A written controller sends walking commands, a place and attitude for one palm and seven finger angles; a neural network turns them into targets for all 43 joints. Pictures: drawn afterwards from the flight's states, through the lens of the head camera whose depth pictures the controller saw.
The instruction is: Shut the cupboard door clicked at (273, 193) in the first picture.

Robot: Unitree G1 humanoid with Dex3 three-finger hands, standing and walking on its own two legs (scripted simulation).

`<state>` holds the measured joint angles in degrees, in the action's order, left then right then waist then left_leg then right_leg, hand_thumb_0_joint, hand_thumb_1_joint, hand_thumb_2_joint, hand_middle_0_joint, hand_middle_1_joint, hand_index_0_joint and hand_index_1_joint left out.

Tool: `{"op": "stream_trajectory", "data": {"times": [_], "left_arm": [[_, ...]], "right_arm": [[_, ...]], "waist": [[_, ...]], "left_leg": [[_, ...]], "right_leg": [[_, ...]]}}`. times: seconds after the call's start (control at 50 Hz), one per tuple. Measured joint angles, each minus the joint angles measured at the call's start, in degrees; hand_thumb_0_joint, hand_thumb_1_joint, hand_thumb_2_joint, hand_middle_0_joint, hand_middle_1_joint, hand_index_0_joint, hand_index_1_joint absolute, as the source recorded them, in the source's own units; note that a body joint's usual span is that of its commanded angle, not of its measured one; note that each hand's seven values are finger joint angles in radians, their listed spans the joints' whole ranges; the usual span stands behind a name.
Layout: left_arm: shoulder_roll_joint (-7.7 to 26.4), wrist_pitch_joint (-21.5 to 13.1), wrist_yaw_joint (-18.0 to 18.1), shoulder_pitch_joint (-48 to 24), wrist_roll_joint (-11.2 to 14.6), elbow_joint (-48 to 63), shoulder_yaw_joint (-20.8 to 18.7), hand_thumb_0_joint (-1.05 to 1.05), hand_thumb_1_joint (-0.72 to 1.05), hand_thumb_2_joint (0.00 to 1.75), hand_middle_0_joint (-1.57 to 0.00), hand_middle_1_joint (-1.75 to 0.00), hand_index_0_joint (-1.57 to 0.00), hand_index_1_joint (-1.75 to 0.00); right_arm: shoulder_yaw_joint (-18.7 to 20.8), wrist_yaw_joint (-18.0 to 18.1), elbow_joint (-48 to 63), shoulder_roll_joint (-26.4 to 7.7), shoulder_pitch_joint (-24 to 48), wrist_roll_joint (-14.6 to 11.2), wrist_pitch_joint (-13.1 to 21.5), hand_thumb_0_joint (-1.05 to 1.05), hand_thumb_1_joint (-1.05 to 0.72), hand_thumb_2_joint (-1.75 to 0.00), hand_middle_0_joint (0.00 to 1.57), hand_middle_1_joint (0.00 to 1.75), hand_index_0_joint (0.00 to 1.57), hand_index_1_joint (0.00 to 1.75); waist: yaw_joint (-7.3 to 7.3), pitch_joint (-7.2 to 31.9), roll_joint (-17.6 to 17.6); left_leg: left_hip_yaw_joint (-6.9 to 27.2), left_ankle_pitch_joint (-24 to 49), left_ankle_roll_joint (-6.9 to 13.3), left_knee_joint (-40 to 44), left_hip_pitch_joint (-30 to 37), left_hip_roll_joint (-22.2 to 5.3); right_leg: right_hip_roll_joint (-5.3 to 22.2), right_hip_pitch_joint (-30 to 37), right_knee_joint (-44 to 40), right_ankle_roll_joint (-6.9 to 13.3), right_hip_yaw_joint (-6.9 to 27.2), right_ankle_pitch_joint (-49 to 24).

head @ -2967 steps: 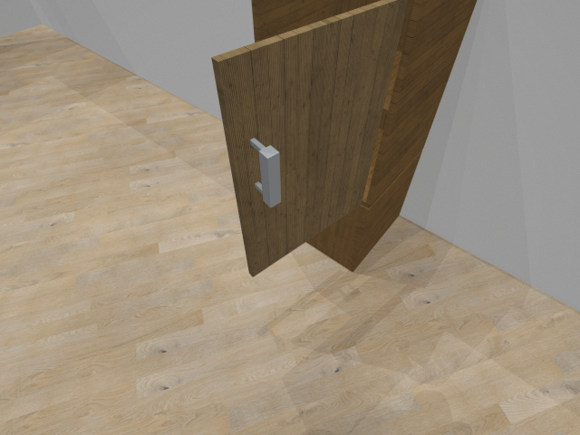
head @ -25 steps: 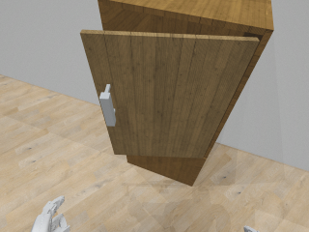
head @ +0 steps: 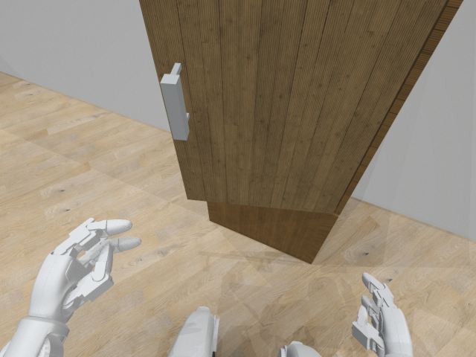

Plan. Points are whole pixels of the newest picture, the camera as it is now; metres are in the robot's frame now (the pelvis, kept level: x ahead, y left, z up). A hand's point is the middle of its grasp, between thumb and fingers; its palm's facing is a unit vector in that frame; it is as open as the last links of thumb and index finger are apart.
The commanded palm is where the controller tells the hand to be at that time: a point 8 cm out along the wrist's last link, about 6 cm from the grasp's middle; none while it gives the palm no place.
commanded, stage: raise the hand and make a fist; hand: left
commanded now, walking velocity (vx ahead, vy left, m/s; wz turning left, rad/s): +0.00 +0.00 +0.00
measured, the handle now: (179, 102) +0.51 +0.18 +0.13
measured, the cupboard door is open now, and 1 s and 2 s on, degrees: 19 19 19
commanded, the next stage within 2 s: bring the fist close to the handle in 1.32 s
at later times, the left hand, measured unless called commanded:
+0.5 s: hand (93, 257) +0.22 +0.23 +0.10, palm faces +0.01 -1.00 -0.03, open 3.3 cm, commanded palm +0.20 +0.28 +0.11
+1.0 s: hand (99, 238) +0.23 +0.21 +0.14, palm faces +0.00 -1.00 -0.04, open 3.1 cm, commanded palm +0.21 +0.26 +0.14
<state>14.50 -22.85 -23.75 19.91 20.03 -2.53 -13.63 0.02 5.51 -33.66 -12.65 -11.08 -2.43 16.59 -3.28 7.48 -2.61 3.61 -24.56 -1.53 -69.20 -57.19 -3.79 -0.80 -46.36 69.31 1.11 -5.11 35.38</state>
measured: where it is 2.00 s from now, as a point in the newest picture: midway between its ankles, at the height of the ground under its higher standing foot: outside the picture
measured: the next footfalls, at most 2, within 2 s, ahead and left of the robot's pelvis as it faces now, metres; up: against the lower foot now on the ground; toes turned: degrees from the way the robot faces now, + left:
none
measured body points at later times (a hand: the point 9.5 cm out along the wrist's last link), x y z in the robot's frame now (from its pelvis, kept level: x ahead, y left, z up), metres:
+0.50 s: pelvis +0.01 +0.03 +0.03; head +0.05 +0.05 +0.48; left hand +0.22 +0.28 +0.10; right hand +0.20 -0.20 -0.03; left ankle +0.09 +0.14 -0.64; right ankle +0.00 -0.11 -0.64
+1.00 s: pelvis +0.01 +0.02 +0.05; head +0.02 +0.01 +0.50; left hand +0.23 +0.26 +0.14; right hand +0.19 -0.21 -0.02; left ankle +0.09 +0.14 -0.64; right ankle +0.00 -0.11 -0.64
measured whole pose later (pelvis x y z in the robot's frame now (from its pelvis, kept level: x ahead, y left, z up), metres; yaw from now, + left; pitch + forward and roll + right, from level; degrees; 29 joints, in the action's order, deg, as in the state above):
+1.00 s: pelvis +0.01 +0.02 +0.05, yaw +0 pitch +6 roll -3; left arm 15.0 -13.1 -14.6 19.8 17.4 4.8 -9.7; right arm -2.5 3.8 -30.7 -14.1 -15.8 -2.4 12.7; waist -0.7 5.3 -3.3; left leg 1.5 -19.8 -0.1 -53.9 -39.9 -2.7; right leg 0.2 -29.3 52.4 -0.6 -3.6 28.7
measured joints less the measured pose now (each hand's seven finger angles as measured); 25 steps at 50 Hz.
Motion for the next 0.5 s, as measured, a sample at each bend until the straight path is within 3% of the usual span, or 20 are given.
{"op": "stream_trajectory", "data": {"times": [0.1, 0.18, 0.32, 0.5], "left_arm": [[0.89, 4.91, 2.38, 0.19, -0.22, 1.0, -0.15, 0.02, 0.9, 0.9, -0.67, -0.81, -0.67, -0.81], [0.58, 4.96, 5.32, 2.62, -0.78, 2.66, -0.16, 0.02, 0.9, 0.9, -0.75, -0.89, -0.74, -0.89], [0.14, 2.77, 7.61, 4.6, -2.14, 5.43, 2.04, 0.02, 0.91, 0.9, -0.87, -1.03, -0.87, -1.03], [0.25, 5.14, 10.04, 4.55, -3.63, 9.2, 4.05, 0.02, 0.9, 0.9, -1.04, -1.21, -1.03, -1.21]], "right_arm": [[-0.35, -0.39, 0.55, 1.37, -2.42, -0.06, -1.46, 0.01, -0.9, -0.89, 0.2, 0.3, 0.21, 0.3], [0.12, -1.0, 1.01, 1.06, -4.28, 0.23, -1.97, 0.01, -0.9, -0.89, 0.2, 0.3, 0.2, 0.3], [0.4, -1.55, 1.35, -0.79, -4.77, 0.61, -2.03, 0.01, -0.9, -0.89, 0.2, 0.3, 0.2, 0.3], [-0.93, -2.05, 3.41, -0.2, -2.82, 0.71, -3.08, 0.01, -0.91, -0.89, 0.2, 0.3, 0.2, 0.3]], "waist": [[2.16, 0.23, 0.02], [3.09, 0.27, 0.22], [3.11, -0.3, 0.52], [2.84, -0.87, 0.41]], "left_leg": [[-1.14, 1.04, 0.45, 3.53, 2.83, -0.21], [-2.11, 1.56, 1.11, 5.79, 4.84, -0.02], [-2.43, 1.62, 2.09, 6.39, 5.66, 0.71], [-2.36, 2.11, 2.61, 8.24, 8.75, 1.16]], "right_leg": [[-0.07, 2.49, -4.06, -0.72, 1.03, -1.91], [0.22, 4.34, -6.69, -1.35, 1.86, -3.01], [0.93, 5.63, -8.06, -2.27, 2.03, -3.44], [1.26, 9.21, -10.82, -2.7, 1.82, -4.43]]}}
